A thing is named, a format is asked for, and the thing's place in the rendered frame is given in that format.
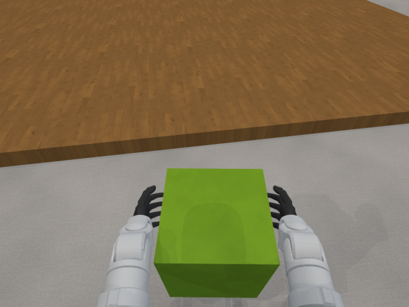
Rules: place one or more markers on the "right robot forearm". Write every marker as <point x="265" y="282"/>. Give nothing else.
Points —
<point x="309" y="279"/>

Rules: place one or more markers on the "carton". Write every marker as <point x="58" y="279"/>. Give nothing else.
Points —
<point x="215" y="237"/>

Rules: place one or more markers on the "left robot hand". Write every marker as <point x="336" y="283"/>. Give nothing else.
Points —
<point x="144" y="206"/>

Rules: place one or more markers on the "left robot forearm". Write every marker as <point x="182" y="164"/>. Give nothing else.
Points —
<point x="129" y="267"/>

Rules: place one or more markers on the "right robot hand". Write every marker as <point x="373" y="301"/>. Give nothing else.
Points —
<point x="285" y="206"/>

